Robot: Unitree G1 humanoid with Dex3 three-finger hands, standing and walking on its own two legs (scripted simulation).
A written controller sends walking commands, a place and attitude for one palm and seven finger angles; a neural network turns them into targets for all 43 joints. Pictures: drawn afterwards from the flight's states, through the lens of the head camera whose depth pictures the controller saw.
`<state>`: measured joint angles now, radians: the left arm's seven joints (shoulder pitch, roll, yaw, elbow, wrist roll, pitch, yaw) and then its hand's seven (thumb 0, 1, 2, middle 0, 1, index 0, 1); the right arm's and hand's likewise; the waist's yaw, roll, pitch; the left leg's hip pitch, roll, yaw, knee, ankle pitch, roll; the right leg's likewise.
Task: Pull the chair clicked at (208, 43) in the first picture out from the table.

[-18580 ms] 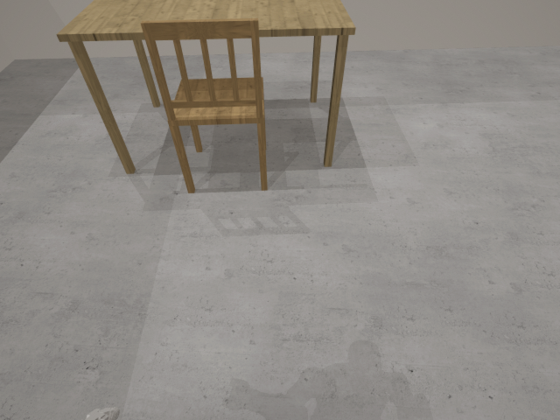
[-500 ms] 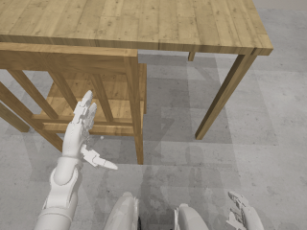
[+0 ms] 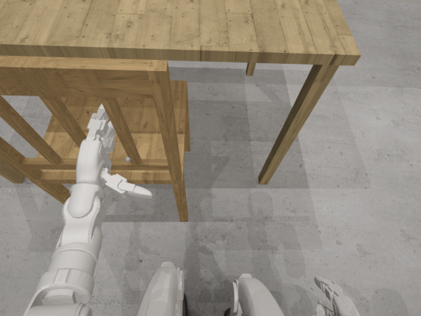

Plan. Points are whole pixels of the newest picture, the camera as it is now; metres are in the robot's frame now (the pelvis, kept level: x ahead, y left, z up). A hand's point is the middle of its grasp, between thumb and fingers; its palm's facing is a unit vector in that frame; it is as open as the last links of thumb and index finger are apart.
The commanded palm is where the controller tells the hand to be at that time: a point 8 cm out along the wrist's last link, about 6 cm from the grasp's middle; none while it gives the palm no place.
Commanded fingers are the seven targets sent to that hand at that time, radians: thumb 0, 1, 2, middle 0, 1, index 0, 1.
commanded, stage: push the fingers through the gap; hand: left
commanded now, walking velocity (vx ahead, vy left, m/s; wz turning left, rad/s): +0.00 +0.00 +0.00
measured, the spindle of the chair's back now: (76, 133) +0.47 +0.28 +0.00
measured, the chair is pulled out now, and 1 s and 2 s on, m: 0.00 0.00 0.00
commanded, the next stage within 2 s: hook a spindle and tug to test in 0.92 s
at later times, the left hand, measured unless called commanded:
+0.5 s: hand (128, 140) +0.44 +0.17 +0.03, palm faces +0.01 -1.00 -0.03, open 17.0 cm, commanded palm +0.42 +0.21 +0.03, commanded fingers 0.00 -0.50 0.30 -0.06 -0.08 -0.06 -0.08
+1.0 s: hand (129, 133) +0.45 +0.17 +0.03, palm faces +0.02 -1.00 -0.04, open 17.0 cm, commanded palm +0.43 +0.21 +0.03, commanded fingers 0.00 -0.50 0.30 -0.06 -0.08 -0.06 -0.08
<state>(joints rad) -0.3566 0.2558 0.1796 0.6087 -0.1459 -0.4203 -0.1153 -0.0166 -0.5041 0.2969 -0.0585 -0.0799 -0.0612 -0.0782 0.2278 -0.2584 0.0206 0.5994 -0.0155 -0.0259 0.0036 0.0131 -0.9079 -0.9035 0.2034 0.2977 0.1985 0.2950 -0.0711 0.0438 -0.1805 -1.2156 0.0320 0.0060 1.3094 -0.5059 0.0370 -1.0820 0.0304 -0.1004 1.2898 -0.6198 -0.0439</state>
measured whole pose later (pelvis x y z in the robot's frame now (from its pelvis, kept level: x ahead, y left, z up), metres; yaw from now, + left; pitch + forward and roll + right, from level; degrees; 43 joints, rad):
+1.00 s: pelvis +0.00 +0.01 +0.00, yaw -1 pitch +26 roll -4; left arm -0.57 0.29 0.26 0.83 -0.10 -0.48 -0.09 -0.02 -0.50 0.30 -0.06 -0.08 -0.06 -0.08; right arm 0.28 -0.25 0.02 0.63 -0.03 0.02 0.03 0.01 -0.91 -0.90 0.20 0.30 0.20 0.29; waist -0.11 0.05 -0.18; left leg -1.25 0.04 0.02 1.29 -0.50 0.06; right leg -1.11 0.04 -0.08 1.26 -0.60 -0.02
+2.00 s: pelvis +0.00 +0.01 +0.00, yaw -1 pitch +25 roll -4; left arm -0.56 0.28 0.25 0.84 -0.13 -0.48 -0.10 0.01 0.76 0.83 -0.50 -1.45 -0.48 -1.44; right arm 0.27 -0.25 0.02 0.63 -0.03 0.03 0.03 0.01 -0.91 -0.90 0.20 0.30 0.20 0.29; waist -0.11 0.05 -0.19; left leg -1.24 0.04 0.01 1.29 -0.50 0.05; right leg -1.11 0.04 -0.09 1.27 -0.60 -0.03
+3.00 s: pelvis +0.03 +0.02 +0.11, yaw +0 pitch +10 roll -2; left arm -0.40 0.18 0.05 0.89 -0.08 -0.19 0.07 0.03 0.74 0.77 -0.27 -1.08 -0.49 -1.45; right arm 0.23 -0.24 0.04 0.58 0.04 0.18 -0.10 0.01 -0.91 -0.90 0.20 0.30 0.20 0.30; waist -0.06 0.01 -0.01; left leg -0.56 0.00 0.05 0.68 -0.29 0.07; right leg -0.45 0.02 -0.04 0.66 -0.35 0.01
